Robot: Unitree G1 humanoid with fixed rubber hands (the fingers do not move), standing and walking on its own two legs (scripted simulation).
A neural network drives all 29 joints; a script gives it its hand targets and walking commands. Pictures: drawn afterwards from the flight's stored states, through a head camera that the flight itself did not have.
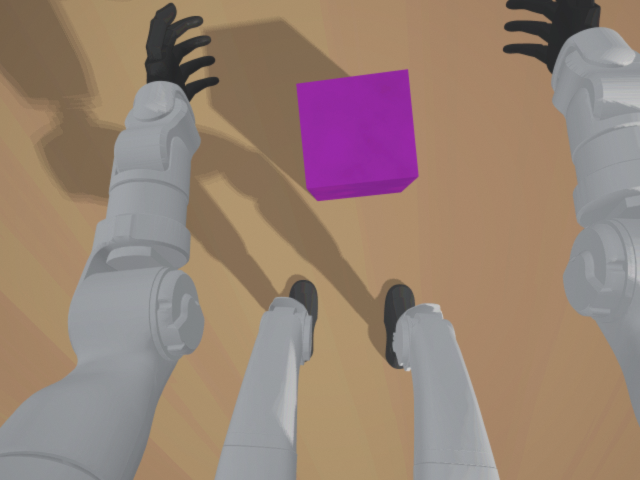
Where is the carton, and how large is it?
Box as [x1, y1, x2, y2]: [296, 69, 418, 200]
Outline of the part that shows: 407,69 296,84 306,187 317,200 401,191 418,176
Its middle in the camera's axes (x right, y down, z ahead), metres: +0.08 -0.21 +0.85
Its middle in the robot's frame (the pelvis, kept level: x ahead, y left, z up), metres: +0.55 +0.01 -0.53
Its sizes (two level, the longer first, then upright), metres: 0.210 0.200 0.250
